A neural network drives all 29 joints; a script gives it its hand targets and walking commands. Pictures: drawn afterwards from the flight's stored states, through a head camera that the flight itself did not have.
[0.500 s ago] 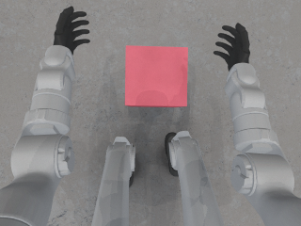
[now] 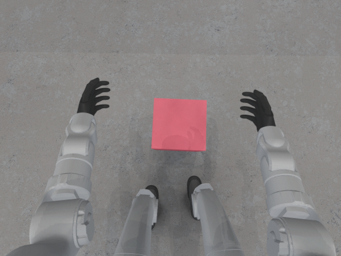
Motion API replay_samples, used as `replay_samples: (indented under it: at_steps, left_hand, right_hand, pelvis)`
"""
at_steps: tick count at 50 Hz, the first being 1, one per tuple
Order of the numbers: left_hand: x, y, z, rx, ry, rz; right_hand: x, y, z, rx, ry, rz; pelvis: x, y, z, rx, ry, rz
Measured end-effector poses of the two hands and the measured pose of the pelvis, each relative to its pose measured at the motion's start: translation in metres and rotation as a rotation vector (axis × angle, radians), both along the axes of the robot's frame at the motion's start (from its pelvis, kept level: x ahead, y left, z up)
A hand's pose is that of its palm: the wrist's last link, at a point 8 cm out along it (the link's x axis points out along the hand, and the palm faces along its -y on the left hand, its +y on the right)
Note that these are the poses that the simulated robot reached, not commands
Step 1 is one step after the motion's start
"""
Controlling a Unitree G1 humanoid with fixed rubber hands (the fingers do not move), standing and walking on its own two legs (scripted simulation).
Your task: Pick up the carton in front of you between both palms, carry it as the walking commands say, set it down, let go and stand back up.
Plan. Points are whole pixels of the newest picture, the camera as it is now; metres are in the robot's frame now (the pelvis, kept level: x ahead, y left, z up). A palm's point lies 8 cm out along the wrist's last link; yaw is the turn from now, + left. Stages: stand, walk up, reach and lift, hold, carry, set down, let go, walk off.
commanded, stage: let go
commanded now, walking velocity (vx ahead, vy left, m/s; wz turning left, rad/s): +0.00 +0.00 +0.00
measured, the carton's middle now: (178, 128) +0.43 -0.03 -0.56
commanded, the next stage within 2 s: stand in 1.04 s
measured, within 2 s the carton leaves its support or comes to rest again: neither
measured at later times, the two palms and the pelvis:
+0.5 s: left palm (44, 184) +0.27 +0.22 +0.01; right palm (322, 197) +0.23 -0.24 +0.02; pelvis +0.07 +0.00 +0.09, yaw -1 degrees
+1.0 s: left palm (27, 218) +0.22 +0.23 +0.03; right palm (327, 212) +0.21 -0.23 +0.03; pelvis +0.06 +0.00 +0.09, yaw -1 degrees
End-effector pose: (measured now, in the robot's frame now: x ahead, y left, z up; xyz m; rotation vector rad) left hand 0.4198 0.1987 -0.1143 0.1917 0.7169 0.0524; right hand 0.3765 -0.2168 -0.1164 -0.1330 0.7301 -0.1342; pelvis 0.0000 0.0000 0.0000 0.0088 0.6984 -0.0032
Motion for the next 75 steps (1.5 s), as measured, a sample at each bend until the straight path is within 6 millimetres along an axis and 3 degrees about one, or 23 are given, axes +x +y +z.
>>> replay_samples:
  at_steps: [5,11,23,28,36,47,53,60,65,75]
  left_hand:
    - [-0.036,0.006,0.026,0.000,0.022,0.021]
    - [-0.065,0.010,0.059,-0.004,0.025,0.011]
    - [-0.138,0.021,0.112,-0.007,0.047,0.006]
    - [-0.165,0.028,0.130,-0.005,0.049,0.009]
    - [-0.192,0.038,0.144,-0.008,0.068,0.016]
    - [-0.195,0.035,0.145,-0.011,0.077,0.008]
    - [-0.200,0.034,0.137,0.012,0.079,0.023]
    - [-0.219,0.071,0.126,0.148,0.153,0.073]
    - [-0.226,0.087,0.127,0.197,0.191,0.099]
    - [-0.227,0.086,0.124,0.204,0.226,0.108]
  right_hand:
    - [-0.029,-0.012,0.030,-0.016,0.041,0.035]
    - [-0.058,-0.021,0.066,-0.010,0.045,0.038]
    - [-0.134,-0.022,0.124,-0.009,0.062,0.020]
    - [-0.153,-0.021,0.139,-0.009,0.063,0.027]
    - [-0.157,-0.013,0.144,0.000,0.064,0.054]
    - [-0.160,-0.012,0.144,-0.006,0.077,0.054]
    - [-0.164,-0.022,0.145,-0.061,0.101,0.027]
    - [-0.173,-0.056,0.130,-0.161,0.132,0.008]
    - [-0.177,-0.069,0.123,-0.183,0.172,0.007]
    - [-0.182,-0.075,0.114,-0.186,0.227,0.019]
  pelvis:
    - [0.017,-0.004,0.025,0.001,-0.084,0.000]
    - [0.035,-0.007,0.047,-0.004,-0.189,-0.002]
    - [0.062,-0.005,0.085,-0.016,-0.453,-0.009]
    - [0.068,-0.001,0.094,-0.023,-0.568,-0.011]
    - [0.065,0.006,0.096,-0.026,-0.706,-0.011]
    - [0.059,0.005,0.095,-0.028,-0.785,-0.010]
    - [0.058,0.002,0.092,-0.026,-0.782,-0.015]
    - [0.060,-0.001,0.089,-0.021,-0.724,-0.010]
    - [0.065,-0.003,0.090,-0.018,-0.710,-0.007]
    - [0.071,-0.007,0.092,-0.012,-0.710,0.000]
